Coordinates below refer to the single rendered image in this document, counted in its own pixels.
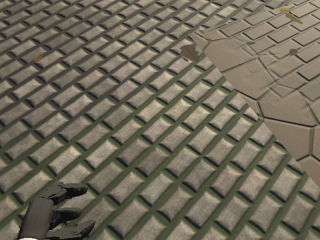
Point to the robot left hand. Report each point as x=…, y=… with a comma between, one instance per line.
x=42, y=216

